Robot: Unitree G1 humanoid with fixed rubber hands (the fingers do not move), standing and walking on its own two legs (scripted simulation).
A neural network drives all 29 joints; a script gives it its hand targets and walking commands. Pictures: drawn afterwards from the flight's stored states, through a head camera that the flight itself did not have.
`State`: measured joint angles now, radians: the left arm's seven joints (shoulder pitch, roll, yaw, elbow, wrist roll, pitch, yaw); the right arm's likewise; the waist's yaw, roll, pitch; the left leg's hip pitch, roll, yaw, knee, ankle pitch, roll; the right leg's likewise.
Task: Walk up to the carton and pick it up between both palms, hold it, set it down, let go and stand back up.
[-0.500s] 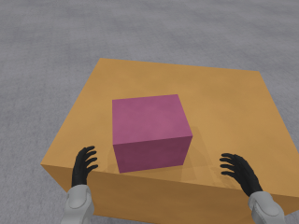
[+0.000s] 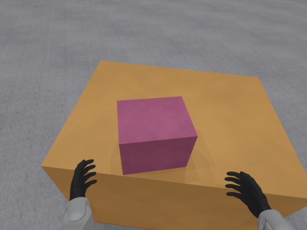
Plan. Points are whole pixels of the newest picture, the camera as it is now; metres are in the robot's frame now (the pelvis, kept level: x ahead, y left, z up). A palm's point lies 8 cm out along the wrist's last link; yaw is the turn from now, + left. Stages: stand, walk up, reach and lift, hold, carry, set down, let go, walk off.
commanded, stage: set down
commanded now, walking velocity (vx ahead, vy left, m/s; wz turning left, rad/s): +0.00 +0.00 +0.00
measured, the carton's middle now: (152, 135) +0.43 +0.05 -0.02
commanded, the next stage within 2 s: none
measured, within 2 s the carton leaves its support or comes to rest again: neither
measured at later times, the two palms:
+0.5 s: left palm (80, 195) +0.21 +0.21 -0.03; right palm (257, 213) +0.22 -0.24 -0.03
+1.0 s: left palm (73, 206) +0.19 +0.23 -0.05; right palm (239, 212) +0.23 -0.21 -0.05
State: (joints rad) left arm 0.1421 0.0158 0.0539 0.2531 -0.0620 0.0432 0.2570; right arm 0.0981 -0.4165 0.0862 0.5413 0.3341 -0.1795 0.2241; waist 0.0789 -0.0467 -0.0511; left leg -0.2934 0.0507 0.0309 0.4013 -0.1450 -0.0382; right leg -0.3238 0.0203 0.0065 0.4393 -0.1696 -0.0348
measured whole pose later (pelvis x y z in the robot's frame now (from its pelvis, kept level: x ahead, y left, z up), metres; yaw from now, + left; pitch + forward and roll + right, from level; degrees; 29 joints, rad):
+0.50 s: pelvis +0.04 +0.00 +0.00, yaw +0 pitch +4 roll +1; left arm 0.31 0.04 0.05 0.19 -0.06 -0.02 0.15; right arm 0.28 -0.39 0.09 0.51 0.33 -0.34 0.14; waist 0.06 -0.03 0.00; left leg -0.25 0.04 0.03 0.38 -0.19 -0.04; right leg -0.29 0.01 0.01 0.44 -0.21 -0.02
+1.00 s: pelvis +0.03 +0.00 +0.00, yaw +0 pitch +2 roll +1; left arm 0.32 0.11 0.05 0.20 -0.06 0.10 0.13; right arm 0.20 -0.26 0.07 0.51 0.22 -0.17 0.11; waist 0.06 -0.05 0.04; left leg -0.23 0.04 0.03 0.39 -0.19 -0.03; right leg -0.26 0.01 0.01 0.44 -0.21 -0.02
